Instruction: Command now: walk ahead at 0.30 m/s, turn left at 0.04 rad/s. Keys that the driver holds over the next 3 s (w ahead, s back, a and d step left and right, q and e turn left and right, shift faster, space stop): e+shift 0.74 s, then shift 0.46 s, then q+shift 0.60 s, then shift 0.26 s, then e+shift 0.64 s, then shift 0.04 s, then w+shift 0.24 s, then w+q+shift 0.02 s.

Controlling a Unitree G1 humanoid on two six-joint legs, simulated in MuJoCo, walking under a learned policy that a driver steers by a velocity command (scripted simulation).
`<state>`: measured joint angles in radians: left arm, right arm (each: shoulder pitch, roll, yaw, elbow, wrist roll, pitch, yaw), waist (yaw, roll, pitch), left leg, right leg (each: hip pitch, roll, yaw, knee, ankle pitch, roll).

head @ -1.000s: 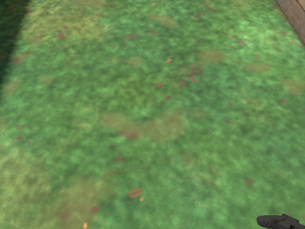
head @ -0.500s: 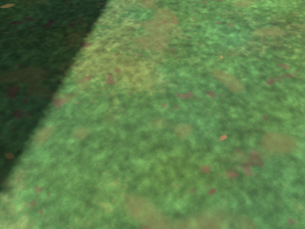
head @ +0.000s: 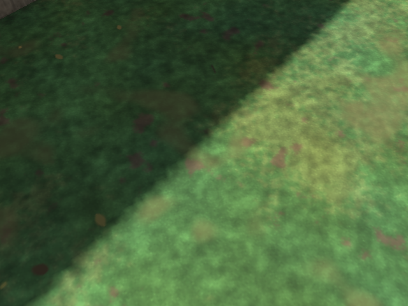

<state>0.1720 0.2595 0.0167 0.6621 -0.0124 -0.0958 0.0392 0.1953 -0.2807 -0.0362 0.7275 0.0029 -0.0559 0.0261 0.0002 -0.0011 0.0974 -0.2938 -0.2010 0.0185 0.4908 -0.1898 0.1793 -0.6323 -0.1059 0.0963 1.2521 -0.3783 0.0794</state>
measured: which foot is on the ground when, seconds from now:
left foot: down 0.00-0.28, up 0.30-0.70, down 0.72-1.00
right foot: up 0.00-0.24, down 0.26-0.72, up 0.74-1.00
